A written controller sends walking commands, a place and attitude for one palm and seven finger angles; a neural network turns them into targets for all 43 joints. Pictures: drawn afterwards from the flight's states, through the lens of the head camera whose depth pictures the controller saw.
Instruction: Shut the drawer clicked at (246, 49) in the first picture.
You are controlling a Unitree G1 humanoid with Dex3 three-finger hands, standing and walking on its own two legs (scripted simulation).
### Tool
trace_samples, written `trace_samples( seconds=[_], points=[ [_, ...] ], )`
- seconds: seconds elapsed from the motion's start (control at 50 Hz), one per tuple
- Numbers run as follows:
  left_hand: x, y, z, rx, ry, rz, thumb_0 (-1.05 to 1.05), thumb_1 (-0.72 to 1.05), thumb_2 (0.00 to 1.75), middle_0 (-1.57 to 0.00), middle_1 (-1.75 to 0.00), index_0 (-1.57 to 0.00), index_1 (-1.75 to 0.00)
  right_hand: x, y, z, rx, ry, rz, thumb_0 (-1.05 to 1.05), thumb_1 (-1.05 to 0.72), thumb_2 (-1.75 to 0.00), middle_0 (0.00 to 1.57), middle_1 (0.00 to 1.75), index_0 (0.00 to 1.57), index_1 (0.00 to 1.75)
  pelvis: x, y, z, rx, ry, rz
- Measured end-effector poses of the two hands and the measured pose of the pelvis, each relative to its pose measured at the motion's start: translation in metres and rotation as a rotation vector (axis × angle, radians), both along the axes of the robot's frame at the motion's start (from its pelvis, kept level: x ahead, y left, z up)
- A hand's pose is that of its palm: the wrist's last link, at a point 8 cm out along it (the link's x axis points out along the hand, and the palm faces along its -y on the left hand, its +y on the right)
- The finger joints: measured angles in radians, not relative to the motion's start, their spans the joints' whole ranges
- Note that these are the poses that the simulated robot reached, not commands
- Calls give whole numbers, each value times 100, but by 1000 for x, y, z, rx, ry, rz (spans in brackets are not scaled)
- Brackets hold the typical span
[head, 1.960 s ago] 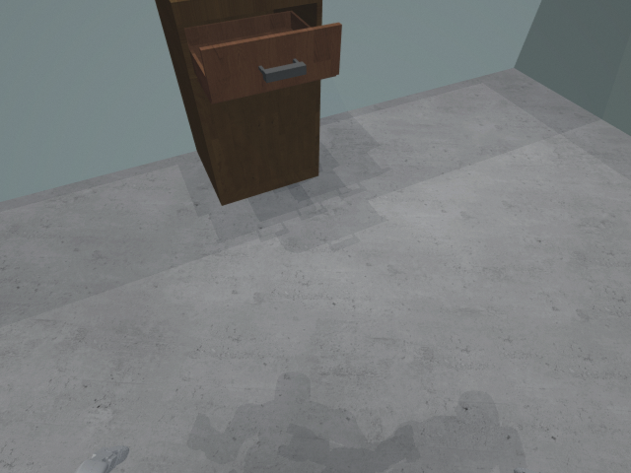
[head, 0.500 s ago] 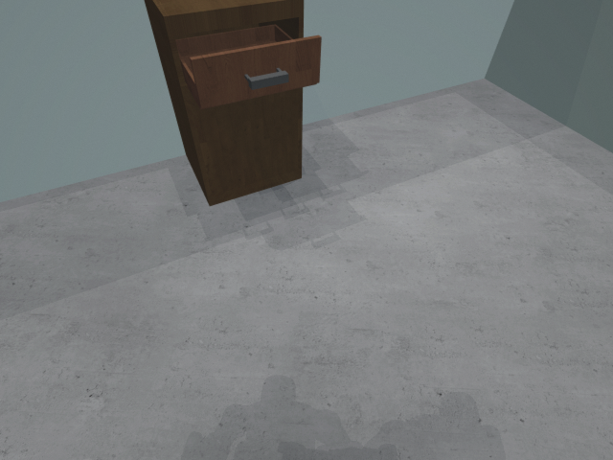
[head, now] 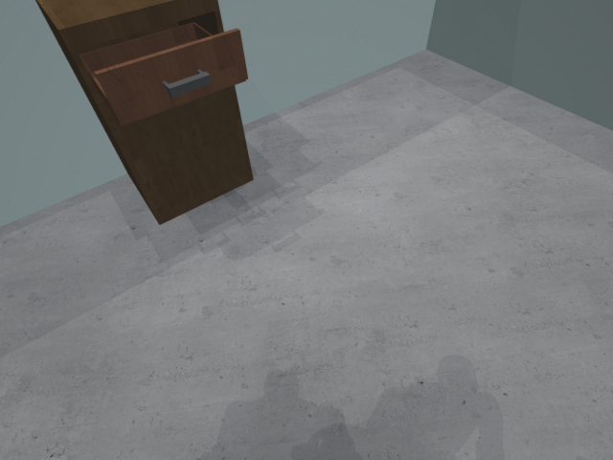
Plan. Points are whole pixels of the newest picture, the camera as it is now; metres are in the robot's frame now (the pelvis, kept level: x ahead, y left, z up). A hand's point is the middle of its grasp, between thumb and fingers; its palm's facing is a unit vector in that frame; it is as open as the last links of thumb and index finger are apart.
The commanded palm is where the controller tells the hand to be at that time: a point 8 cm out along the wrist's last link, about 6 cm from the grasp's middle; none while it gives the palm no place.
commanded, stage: walk to a spot facing it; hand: left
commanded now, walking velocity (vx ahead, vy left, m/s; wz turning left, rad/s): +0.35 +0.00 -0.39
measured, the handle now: (186, 81) +1.10 +0.46 -0.07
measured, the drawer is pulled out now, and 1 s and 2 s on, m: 0.19 0.19 0.19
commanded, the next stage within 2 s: turn to face it in 1.40 s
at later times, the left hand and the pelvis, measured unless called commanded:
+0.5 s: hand out of the picture +0.14 +0.17 -0.16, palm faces -0.04 -0.98 -0.18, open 7.4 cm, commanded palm none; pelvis +0.22 +0.01 +0.00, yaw -10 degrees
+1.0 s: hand (280, 230) +0.59 +0.12 -0.15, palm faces -0.38 -0.91 -0.14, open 7.4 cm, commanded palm none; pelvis +0.44 +0.00 +0.02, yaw -21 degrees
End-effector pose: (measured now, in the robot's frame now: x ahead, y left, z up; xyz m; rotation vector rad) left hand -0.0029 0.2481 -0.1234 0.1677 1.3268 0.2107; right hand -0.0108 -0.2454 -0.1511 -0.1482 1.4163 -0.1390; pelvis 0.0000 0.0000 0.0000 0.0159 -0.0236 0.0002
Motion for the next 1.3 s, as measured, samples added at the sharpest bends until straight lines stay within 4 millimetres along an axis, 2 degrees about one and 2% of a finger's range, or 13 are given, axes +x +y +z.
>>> trace_samples(
  seconds=[0.06,0.16,0.26,0.44,0.54,0.62,0.7,0.78,0.92,1.06,1.12,1.18,1.3],
  points=[
    [11,-15,5,-7,-3,11,0,90,90,-21,-30,-20,-30,23,-7,11,3,-6,-8,1,-90,-90,20,29,20,30,17,-9,9,2,3,-21],
    [25,-37,15,-42,76,-31,0,90,90,-21,-30,-20,-30,87,-15,31,-3,-143,-51,1,-90,-90,19,29,20,30,51,-17,23,9,25,-76],
    [51,-46,17,-58,122,-50,0,90,90,-21,-30,-20,-30,151,-14,37,1,-241,-79,1,-90,-90,19,29,20,30,90,-16,26,3,36,-113],
    [113,-36,4,-62,193,-34,0,90,90,-21,-30,-20,-30,277,15,33,33,-312,-53,1,-90,-90,19,29,20,30,180,-1,13,-23,39,-157],
    [165,-13,-17,-74,272,-55,0,90,90,-21,-30,-20,-30,347,34,25,7,-385,-63,1,-90,-90,19,29,20,30,244,15,-6,-32,33,-184],
    [242,4,-21,-72,228,-118,0,90,90,-21,-30,-20,-30,350,41,31,-25,-354,-141,1,-90,-90,20,29,21,30,282,23,1,-16,10,-234],
    [342,10,-13,-73,93,-199,1,91,90,-20,-30,-20,-30,329,36,44,-92,-270,-250,-1,-94,-90,20,29,21,30,316,28,15,-19,4,-265],
    [432,1,-5,-81,-28,-267,0,91,90,-20,-30,-19,-30,305,35,50,-118,-151,-304,-2,-95,-90,20,29,21,30,349,28,22,-20,9,-293],
    [549,-40,3,-114,-109,-390,0,91,90,-20,-30,-19,-30,279,60,48,-66,28,-423,0,-92,-90,19,29,20,30,404,14,24,-25,10,-342],
    [650,-114,-2,-134,-133,-540,0,91,90,-20,-30,-19,-30,281,89,38,46,179,-559,1,-91,-90,19,29,20,30,461,-21,13,-24,18,-398],
    [688,-148,-8,-136,-175,-579,0,91,90,-20,-30,-19,-30,291,90,29,101,245,-597,1,-90,-90,20,29,20,30,488,-45,2,-22,19,-419],
    [708,-167,-11,-131,-211,-564,0,91,90,-20,-30,-20,-30,317,72,19,130,253,-614,1,-90,-90,20,29,21,30,510,-67,-5,-18,7,-441],
    [715,-158,4,-48,-145,-507,-2,94,90,-21,-30,-20,-30,429,-10,17,54,9,-573,1,-90,-90,20,29,20,30,549,-94,13,-25,-4,-460]
  ],
)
